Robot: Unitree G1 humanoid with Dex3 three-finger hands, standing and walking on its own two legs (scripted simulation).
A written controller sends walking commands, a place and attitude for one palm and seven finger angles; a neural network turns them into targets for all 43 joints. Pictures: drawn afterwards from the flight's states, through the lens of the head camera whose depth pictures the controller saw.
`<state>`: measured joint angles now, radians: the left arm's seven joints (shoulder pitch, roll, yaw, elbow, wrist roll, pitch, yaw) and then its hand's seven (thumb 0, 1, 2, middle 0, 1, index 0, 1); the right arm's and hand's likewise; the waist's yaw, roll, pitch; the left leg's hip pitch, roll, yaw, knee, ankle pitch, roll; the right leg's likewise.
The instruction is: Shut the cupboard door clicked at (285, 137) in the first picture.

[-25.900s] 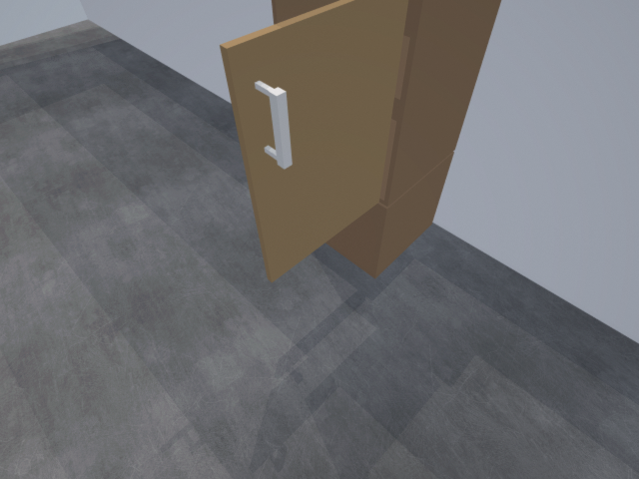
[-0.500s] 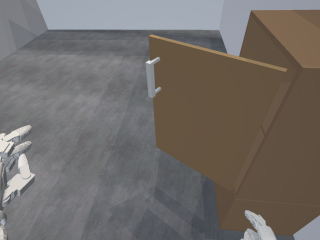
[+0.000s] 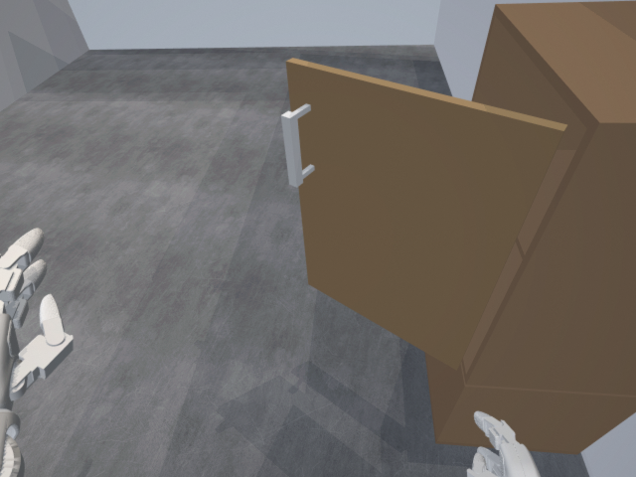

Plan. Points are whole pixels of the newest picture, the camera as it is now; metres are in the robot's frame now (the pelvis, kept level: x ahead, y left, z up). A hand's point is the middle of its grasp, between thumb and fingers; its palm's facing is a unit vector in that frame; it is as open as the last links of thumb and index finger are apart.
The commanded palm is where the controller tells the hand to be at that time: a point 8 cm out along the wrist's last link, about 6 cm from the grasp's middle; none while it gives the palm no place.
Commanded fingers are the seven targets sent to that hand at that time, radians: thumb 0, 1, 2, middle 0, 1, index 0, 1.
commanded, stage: step back with the hand held close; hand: left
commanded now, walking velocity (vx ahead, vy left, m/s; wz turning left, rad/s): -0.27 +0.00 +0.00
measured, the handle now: (300, 146) +0.63 +0.10 +0.11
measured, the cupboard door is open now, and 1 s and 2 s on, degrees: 58 58 58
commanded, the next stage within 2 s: stop stepping back and stand still in 1.92 s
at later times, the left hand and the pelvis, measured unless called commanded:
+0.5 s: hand (37, 374) +0.16 +0.28 +0.15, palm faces +0.38 -0.79 -0.49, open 7.4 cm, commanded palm +0.10 +0.31 +0.17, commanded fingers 0.00 0.90 0.90 -0.20 -0.30 -0.20 -0.30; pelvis -0.05 +0.02 -0.02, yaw -2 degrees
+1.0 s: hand out of the picture +0.11 +0.29 +0.16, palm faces +0.47 -0.76 -0.44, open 7.4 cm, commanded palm +0.05 +0.32 +0.17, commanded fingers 0.00 0.90 0.90 -0.20 -0.30 -0.20 -0.30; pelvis -0.10 +0.03 -0.03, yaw +0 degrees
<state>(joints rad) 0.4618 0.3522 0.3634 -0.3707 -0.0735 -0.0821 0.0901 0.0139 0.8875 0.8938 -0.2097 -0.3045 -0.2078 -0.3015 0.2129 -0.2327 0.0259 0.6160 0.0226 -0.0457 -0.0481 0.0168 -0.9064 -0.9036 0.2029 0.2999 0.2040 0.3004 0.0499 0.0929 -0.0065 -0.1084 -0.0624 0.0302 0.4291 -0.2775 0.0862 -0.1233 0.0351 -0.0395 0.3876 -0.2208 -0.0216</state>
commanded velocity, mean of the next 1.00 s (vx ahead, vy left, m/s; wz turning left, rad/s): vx -0.31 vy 0.00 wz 0.04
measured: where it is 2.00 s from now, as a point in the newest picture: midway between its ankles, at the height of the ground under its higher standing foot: outside the picture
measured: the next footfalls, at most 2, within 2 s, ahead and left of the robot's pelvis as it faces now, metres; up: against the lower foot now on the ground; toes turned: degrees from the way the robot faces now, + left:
right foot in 1.88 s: -0.41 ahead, -0.10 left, +0.00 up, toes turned -5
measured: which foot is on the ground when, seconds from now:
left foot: down 0.00-1.00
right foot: down 0.00-1.00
